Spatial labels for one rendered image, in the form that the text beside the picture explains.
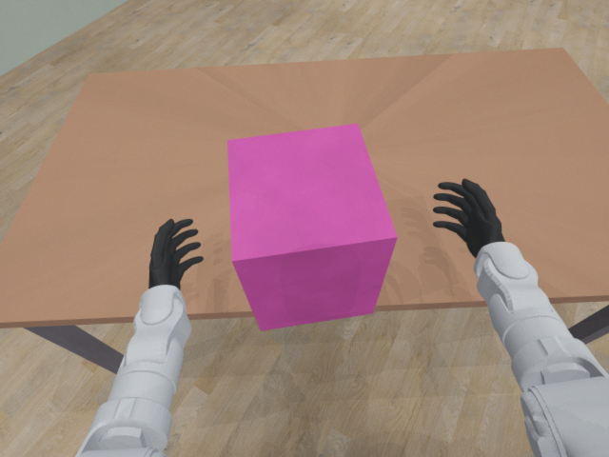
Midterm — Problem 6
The right robot hand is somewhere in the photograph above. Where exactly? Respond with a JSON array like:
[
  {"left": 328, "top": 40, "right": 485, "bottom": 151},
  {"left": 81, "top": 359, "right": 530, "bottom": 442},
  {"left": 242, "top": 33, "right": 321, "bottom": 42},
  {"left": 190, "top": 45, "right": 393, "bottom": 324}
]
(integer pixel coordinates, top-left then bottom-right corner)
[{"left": 433, "top": 179, "right": 505, "bottom": 258}]

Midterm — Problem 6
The table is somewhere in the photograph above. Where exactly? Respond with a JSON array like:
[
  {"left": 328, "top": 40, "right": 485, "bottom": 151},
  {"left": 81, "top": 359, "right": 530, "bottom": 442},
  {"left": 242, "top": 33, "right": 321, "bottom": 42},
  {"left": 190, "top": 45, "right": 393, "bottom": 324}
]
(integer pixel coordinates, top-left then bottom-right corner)
[{"left": 0, "top": 48, "right": 609, "bottom": 374}]

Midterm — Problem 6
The robot right forearm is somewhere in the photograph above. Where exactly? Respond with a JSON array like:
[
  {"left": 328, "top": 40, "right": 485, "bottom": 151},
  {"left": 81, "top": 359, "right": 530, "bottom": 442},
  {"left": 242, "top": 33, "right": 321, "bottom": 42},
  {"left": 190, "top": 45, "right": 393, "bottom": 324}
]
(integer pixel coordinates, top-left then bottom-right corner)
[{"left": 474, "top": 242, "right": 609, "bottom": 392}]

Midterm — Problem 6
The right robot upper arm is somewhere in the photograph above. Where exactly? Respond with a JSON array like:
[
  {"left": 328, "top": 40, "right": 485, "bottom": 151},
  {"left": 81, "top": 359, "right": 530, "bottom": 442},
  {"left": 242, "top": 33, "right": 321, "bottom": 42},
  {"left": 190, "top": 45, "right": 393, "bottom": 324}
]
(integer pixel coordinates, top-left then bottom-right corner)
[{"left": 521, "top": 376, "right": 609, "bottom": 457}]

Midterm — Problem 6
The carton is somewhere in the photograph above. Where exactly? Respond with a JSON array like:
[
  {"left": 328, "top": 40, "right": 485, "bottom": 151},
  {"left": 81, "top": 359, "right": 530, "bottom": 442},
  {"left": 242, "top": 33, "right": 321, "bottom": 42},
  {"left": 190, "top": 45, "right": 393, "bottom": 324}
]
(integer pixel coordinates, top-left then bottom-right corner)
[{"left": 227, "top": 124, "right": 398, "bottom": 331}]

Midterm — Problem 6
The left robot hand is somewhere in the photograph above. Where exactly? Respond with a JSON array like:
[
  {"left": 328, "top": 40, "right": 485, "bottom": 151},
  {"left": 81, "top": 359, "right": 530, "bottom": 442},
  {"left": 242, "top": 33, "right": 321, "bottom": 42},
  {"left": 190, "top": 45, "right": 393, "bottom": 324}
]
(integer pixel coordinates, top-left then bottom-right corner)
[{"left": 148, "top": 219, "right": 204, "bottom": 289}]

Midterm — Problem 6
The robot left forearm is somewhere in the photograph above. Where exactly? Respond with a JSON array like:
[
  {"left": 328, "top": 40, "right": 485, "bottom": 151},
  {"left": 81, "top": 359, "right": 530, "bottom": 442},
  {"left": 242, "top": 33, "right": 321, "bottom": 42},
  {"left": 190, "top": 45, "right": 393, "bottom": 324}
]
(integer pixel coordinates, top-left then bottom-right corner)
[{"left": 75, "top": 285, "right": 191, "bottom": 457}]

